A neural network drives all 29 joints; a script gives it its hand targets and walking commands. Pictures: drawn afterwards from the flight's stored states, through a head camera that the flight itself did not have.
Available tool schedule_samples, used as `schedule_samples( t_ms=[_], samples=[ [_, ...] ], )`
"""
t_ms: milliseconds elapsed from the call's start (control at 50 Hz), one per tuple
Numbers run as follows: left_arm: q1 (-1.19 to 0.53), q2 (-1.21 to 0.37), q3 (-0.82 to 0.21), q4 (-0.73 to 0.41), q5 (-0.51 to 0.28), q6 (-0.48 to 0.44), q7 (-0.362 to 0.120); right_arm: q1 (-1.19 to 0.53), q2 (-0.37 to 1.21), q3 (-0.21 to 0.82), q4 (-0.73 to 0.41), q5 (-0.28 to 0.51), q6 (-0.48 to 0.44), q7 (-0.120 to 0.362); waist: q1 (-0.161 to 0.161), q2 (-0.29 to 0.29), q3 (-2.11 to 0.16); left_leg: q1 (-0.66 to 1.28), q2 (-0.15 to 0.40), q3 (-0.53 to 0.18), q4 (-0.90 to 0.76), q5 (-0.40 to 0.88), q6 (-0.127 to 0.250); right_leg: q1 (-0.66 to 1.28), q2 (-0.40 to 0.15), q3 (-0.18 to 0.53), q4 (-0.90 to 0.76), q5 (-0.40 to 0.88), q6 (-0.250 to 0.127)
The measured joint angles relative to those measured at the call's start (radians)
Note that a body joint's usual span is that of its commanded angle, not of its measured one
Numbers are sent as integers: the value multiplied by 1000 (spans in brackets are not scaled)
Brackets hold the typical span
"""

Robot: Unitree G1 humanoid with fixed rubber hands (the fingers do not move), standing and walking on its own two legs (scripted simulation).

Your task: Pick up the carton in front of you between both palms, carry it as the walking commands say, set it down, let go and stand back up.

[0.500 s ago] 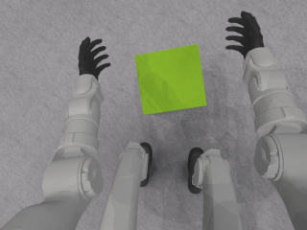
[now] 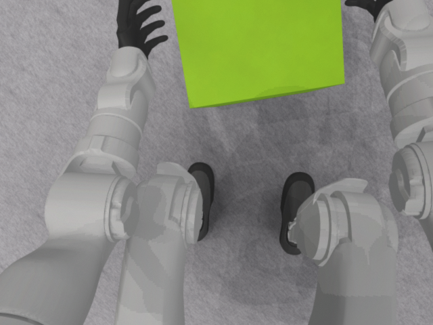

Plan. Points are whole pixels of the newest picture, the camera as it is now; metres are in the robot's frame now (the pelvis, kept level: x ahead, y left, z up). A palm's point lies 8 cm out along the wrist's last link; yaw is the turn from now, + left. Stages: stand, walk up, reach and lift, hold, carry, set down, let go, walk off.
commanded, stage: reach and lift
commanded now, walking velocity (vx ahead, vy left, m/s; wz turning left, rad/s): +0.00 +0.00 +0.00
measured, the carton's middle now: (254, 40) +0.52 +0.00 -0.27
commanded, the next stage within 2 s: none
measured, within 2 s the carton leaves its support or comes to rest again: leaves its support in 0.90 s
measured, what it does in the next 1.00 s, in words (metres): stands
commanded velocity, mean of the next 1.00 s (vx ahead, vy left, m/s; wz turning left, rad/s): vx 0.00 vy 0.00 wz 0.00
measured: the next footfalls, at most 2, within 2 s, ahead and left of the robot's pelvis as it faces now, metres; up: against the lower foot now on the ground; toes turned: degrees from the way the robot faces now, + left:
none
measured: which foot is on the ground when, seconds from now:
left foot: down 0.00-1.00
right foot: down 0.00-1.00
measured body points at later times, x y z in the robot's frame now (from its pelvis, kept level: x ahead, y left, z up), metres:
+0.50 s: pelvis +0.00 +0.00 -0.02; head +0.37 -0.03 +0.24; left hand +0.52 +0.17 -0.20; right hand +0.55 -0.16 -0.21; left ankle +0.13 +0.13 -0.36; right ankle +0.12 -0.12 -0.36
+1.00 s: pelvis +0.00 +0.00 -0.03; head +0.35 -0.05 +0.25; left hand +0.54 +0.15 -0.17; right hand +0.56 -0.15 -0.19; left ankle +0.13 +0.13 -0.36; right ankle +0.12 -0.12 -0.36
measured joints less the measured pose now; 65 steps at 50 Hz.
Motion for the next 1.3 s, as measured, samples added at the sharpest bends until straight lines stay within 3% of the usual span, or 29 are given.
schedule_samples(
  t_ms=[40,120,240,460,600,680,780,860,940,1040,1140,1220,1300],
  samples=[
    [-39,21,-23,49,-4,-9,-2,-11,-10,4,7,10,-15,0,8,11,36,-8,-1,-3,25,-2,0,-6,-1,-2,23,-1,1],
    [-75,65,-61,43,-86,-24,5,-15,-36,37,-3,31,-32,-5,8,34,89,-18,-15,0,74,-7,-2,-12,-13,2,79,-18,0],
    [-98,93,-114,74,-139,-31,-3,-16,-20,53,-27,35,-39,-2,-19,55,119,-23,-27,-5,116,-16,-2,-5,-23,-2,119,-36,2],
    [-63,21,-64,112,-63,-53,4,47,27,42,-16,21,-44,-11,-15,27,28,-21,-14,-4,96,-27,4,-10,-11,-1,94,-36,6],
    [-94,1,-94,114,-66,-59,9,-30,69,61,34,21,-51,-27,-13,8,35,-14,-13,-5,57,-10,-2,-7,-9,-2,59,-18,0],
    [-115,-9,-67,127,-44,-67,39,-61,79,56,77,8,-60,-30,-21,15,43,-12,-17,-5,53,-8,-1,-2,-13,-3,55,-19,0],
    [-115,-13,7,116,4,-30,31,-97,97,27,102,-43,-28,-33,-30,36,38,-22,-23,1,66,-5,0,-14,-11,7,70,-16,3],
    [-114,-12,43,92,32,16,16,-99,105,3,67,-84,25,-22,-28,46,30,-38,-29,-1,88,-4,-5,-35,-4,12,93,-10,3],
    [-99,-16,48,39,9,53,37,-38,113,1,-27,-83,59,-42,-27,52,20,-45,-43,-14,112,-5,-16,-39,-7,3,114,-12,0],
    [27,-53,78,-102,19,105,41,93,153,-41,-163,-94,104,-58,-30,51,-61,-34,-52,-32,116,-24,-31,-29,9,0,107,-13,9],
    [177,-139,158,-246,97,162,34,220,208,-138,-296,-137,188,-35,-37,44,-185,13,-41,-34,67,-34,-18,15,29,4,45,-11,22],
    [231,-180,240,-272,216,216,-9,267,282,-260,-310,-257,235,-10,-49,15,-294,58,-27,-29,-3,-34,-12,52,46,10,-30,0,25],
    [261,-215,306,-296,322,267,-41,295,329,-345,-307,-345,266,12,-41,-11,-370,111,-36,-32,-81,-36,-14,98,66,18,-114,16,29]
  ],
)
